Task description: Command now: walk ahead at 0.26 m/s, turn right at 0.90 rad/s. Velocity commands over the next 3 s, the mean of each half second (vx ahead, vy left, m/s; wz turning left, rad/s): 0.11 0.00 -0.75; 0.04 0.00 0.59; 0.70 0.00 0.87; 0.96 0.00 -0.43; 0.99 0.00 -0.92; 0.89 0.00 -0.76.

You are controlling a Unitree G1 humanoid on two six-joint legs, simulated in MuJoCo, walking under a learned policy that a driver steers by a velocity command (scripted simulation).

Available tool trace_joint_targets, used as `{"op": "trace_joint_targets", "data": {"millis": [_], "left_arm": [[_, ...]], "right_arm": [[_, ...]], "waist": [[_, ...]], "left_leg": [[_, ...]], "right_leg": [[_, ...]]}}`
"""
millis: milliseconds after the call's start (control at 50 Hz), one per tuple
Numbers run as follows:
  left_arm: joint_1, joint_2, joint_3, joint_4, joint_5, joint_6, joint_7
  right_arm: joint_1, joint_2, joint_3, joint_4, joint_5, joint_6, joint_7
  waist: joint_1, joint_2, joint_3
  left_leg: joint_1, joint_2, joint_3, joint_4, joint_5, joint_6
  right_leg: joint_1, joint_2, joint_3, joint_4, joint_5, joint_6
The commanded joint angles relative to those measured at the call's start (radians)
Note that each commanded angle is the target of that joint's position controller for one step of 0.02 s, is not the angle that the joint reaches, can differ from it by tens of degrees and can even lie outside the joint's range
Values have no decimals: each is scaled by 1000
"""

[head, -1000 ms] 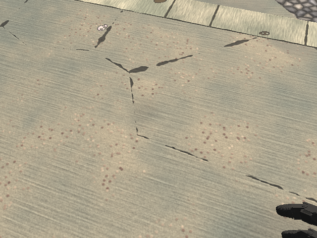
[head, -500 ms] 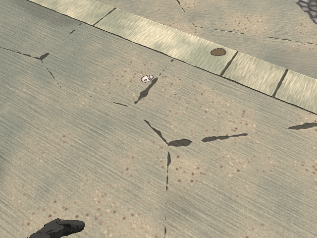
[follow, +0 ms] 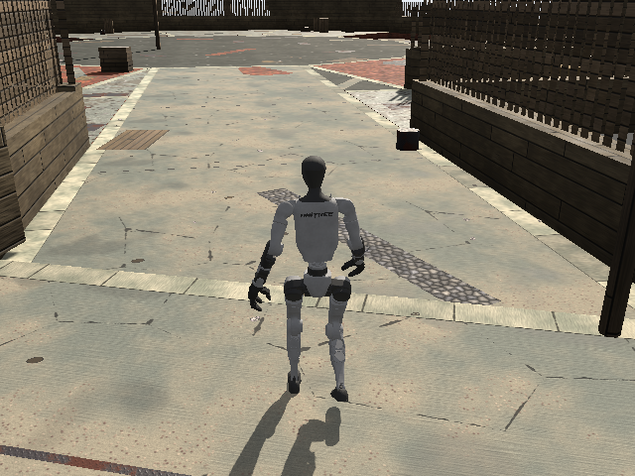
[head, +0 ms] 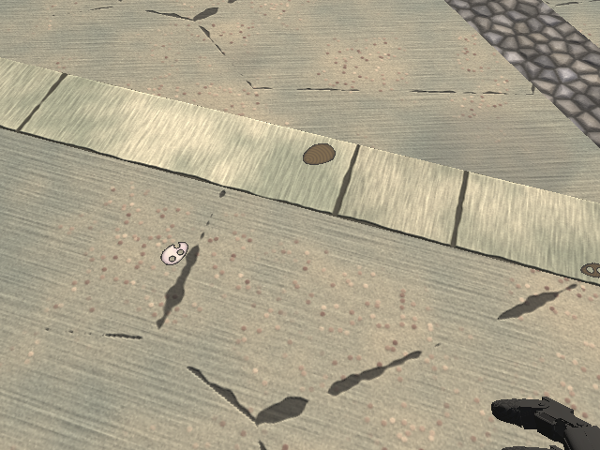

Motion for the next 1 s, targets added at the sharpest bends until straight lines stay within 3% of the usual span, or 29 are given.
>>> {"op": "trace_joint_targets", "data": {"millis": [20, 60, 100, 160, 220, 280, 300, 320, 340, 360, 380, 400, 440, 480, 500, 520, 560, 640, 680, 700, 720, 740, 760, 780, 800, 840, 920, 960, 1000], "left_arm": [[33, 50, 14, -83, 34, 38, -31], [4, 9, 4, -114, 34, 62, -43], [-57, 1, -2, -156, 39, 72, -52], [-110, -6, -14, -194, 32, 78, -71], [-187, 14, -14, -220, 21, 83, -76], [-232, 45, -2, -251, 23, 77, -76], [-190, 52, 4, -239, 32, 66, -69], [-82, 94, 20, -206, 45, 50, -49], [-101, 272, 56, -235, 41, 48, -29], [-29, 252, 63, -254, 9, 46, -28], [-54, 204, 43, -241, 15, 48, -21], [-125, 136, 18, -236, 20, 51, -10], [-252, 30, -24, -235, 18, 43, 5], [-272, -33, -56, -216, 31, 28, 5], [-265, -31, -58, -201, 39, 21, 5], [-246, 4, -48, -186, 43, 19, 6], [-208, 52, -31, -165, 41, 27, 7], [-215, 56, -24, -155, 37, 39, 13], [-244, 62, -16, -152, 27, 43, 20], [-225, 57, -11, -142, 25, 45, 23], [-189, 10, -17, -159, 31, 52, 22], [-298, -7, -29, -218, 28, 57, 26], [-301, -3, -30, -211, 34, 59, 24], [-288, 1, -27, -197, 27, 56, 18], [-271, 10, -24, -183, 25, 48, 14], [-240, 20, -20, -162, 41, 44, 4], [-273, 7, -31, -178, 30, 46, 1], [-286, 29, -33, -182, 42, 40, -10], [-319, 51, -29, -192, 45, 28, -21]], "right_arm": [[193, -92, -41, -5, 11, 8, -20], [193, -115, -56, 14, 19, 6, -16], [170, -127, -64, 19, 17, 3, -14], [117, -140, -75, 21, 17, 6, -10], [135, -179, -95, 24, 23, 15, 4], [194, -211, -114, 28, 34, 47, 13], [220, -213, -118, 34, 37, 63, 15], [280, -216, -122, 42, 30, 76, 20], [335, -135, -100, -27, 26, 92, 26], [263, -176, -100, -34, -1, 116, 9], [226, -169, -98, -34, 17, 125, 0], [214, -149, -91, -19, 32, 123, -7], [270, -148, -90, 32, 19, 129, -11], [309, -123, -81, 70, 28, 144, 2], [304, -100, -73, 74, 37, 146, 12], [280, -99, -72, 66, 41, 146, 20], [265, -118, -81, 56, 38, 144, 29], [258, -105, -85, 38, 37, 137, 38], [306, -88, -84, 48, 36, 128, 42], [318, -113, -90, 46, 26, 119, 43], [326, -218, -113, 28, 10, 105, 36], [360, -322, -147, 30, 16, 110, 27], [370, -289, -146, 31, 17, 114, 20], [316, -252, -139, 25, 29, 120, 13], [247, -230, -135, 9, 30, 127, 12], [215, -202, -133, -9, 40, 127, 14], [291, -220, -149, 6, 42, 125, 15], [324, -233, -157, 4, 33, 127, 22], [312, -248, -161, -6, 24, 125, 34]], "waist": [[-99, 164, -242], [-71, 161, -212], [-57, 155, -193], [-32, 172, -184], [-57, 178, -158], [-86, 165, -141], [-70, 116, -158], [-26, -22, -200], [-90, -345, -197], [13, -191, -314], [-6, -135, -282], [-42, -113, -224], [-113, -122, -199], [-129, -81, -219], [-123, -73, -203], [-104, -86, -185], [-84, -96, -177], [-91, -86, -159], [-130, -66, -155], [-136, 8, -123], [-110, 250, -97], [-160, 362, -22], [-146, 219, -28], [-114, 144, -27], [-85, 112, -35], [-87, 118, -109], [-130, 107, -146], [-161, 144, -180], [-171, 187, -136]], "left_leg": [[436, 302, -197, -162, 643, 194], [351, 308, -136, -209, 606, 208], [312, 325, -78, -242, 561, 209], [208, 287, 75, -245, 399, 155], [182, 288, 155, -195, 277, 108], [246, 322, 178, -81, 202, 70], [243, 303, 207, 39, 165, 47], [144, 256, 230, 272, 26, 0], [-171, 79, 256, 570, -603, -84], [-200, 33, 38, 692, -629, -85], [-190, 49, -2, 707, -533, -73], [-145, 59, -14, 665, -435, -54], [4, 52, -4, 571, -338, -32], [136, 25, -8, 460, -331, -15], [163, 16, -16, 369, -330, -6], [161, 3, -12, 319, -327, 5], [145, -14, 4, 293, -335, 21], [168, -25, 40, 206, -349, 42], [256, -43, 59, 28, -255, 66], [287, -13, -46, -123, -175, 92], [330, 225, -426, -266, -14, 148], [264, 338, -648, -325, 220, 278], [269, 303, -578, -312, 176, 302], [257, 236, -489, -293, 107, 280], [262, 171, -430, -280, 80, 241], [325, 113, -382, -242, 200, 224], [424, 93, -433, -213, 183, 218], [427, 76, -529, -304, -357, 242], [382, 82, -616, -357, -576, 254]], "right_leg": [[-247, -106, -25, 50, 42, 36], [-225, -118, -43, -4, 68, 35], [-228, -145, -52, -101, 138, 24], [-83, -167, -91, -326, 326, -4], [27, -135, -161, -488, 343, -25], [66, -112, -190, -615, 244, -55], [134, -95, -183, -689, 253, -73], [290, -125, -54, -792, 356, -109], [413, -439, 408, -856, 794, -248], [410, -507, 487, -895, 874, -360], [364, -478, 366, -901, 838, -352], [280, -423, 259, -911, 783, -311], [157, -325, 107, -926, 751, -238], [102, -315, 32, -941, 747, -217], [99, -316, 12, -947, 694, -205], [117, -326, 15, -943, 639, -205], [150, -361, 37, -931, 578, -221], [148, -396, 25, -897, 509, -215], [110, -370, -31, -823, 454, -162], [51, -322, -81, -723, 337, -96], [-124, -188, -194, -462, 92, -5], [-277, -37, -118, -324, -137, 17], [-277, -78, -36, -208, -90, 21], [-272, -93, -17, -185, 8, 20], [-264, -99, -14, -200, 81, 24], [-246, -88, -27, -178, 140, 41], [-279, -82, -11, -285, 155, 59], [-259, -79, -4, -368, 141, 60], [-245, -64, -4, -445, 113, 62]]}}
